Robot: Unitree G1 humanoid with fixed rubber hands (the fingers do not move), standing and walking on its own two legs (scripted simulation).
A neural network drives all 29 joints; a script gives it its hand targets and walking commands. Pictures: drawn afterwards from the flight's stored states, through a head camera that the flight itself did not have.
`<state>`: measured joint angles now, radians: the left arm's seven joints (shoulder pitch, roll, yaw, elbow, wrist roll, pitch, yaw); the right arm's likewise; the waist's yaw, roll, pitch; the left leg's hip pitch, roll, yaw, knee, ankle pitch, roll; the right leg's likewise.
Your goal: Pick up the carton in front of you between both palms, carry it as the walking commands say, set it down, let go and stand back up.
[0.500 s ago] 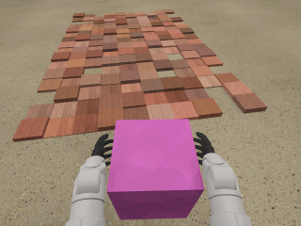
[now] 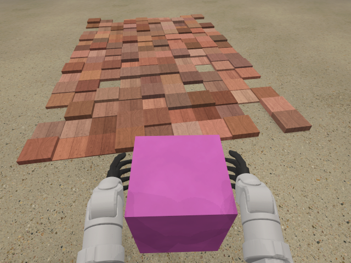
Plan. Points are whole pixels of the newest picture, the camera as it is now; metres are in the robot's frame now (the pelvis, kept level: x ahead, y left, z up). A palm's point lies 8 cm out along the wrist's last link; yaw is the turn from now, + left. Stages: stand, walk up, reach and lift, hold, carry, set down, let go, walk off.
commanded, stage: hold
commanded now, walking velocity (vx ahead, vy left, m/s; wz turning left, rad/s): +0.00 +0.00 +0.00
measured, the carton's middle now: (178, 196) +0.30 +0.00 -0.02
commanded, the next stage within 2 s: carry in 0.70 s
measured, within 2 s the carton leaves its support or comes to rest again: neither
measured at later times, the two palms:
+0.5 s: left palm (114, 183) +0.30 +0.15 +0.05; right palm (241, 180) +0.29 -0.15 +0.05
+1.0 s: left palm (104, 163) +0.34 +0.18 +0.07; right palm (226, 157) +0.34 -0.12 +0.08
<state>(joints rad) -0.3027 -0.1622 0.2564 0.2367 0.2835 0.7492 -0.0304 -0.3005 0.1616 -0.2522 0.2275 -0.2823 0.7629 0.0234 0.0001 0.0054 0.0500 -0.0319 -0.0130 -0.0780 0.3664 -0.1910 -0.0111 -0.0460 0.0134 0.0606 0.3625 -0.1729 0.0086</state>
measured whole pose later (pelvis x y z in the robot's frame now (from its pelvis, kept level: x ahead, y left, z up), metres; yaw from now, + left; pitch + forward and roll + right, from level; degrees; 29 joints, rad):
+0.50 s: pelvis +0.01 +0.00 +0.00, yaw +0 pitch -8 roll +0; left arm -0.25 -0.15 0.21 0.19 0.28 0.76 -0.03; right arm -0.25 0.15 -0.20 0.18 -0.27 0.78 0.02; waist 0.00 0.00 0.04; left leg -0.01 -0.01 -0.08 0.33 -0.19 -0.01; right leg -0.02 0.01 0.06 0.33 -0.17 0.01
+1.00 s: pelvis +0.06 +0.02 -0.01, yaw +0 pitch +3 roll +0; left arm -0.18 -0.11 0.13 -0.09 0.15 0.98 0.04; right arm -0.21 0.14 -0.13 -0.05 -0.15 0.98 -0.05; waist 0.00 -0.02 -0.18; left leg -0.23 0.01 0.05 0.48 -0.30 0.01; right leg -0.31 -0.05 -0.01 0.64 -0.41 0.00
